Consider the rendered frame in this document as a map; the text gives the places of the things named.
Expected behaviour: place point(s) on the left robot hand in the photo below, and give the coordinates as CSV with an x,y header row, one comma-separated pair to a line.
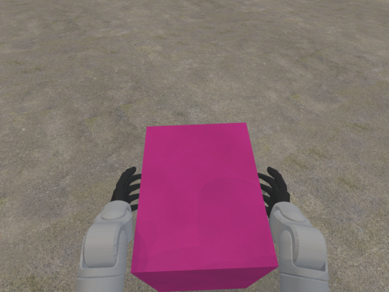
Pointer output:
x,y
123,188

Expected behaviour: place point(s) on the right robot hand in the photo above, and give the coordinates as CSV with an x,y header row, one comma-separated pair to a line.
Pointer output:
x,y
277,191

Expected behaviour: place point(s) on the left robot forearm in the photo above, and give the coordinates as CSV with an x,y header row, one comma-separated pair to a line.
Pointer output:
x,y
102,262

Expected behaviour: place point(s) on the carton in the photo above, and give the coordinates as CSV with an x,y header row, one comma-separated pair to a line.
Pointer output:
x,y
201,219

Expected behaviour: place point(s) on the right robot forearm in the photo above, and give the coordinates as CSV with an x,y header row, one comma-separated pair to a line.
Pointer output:
x,y
302,250

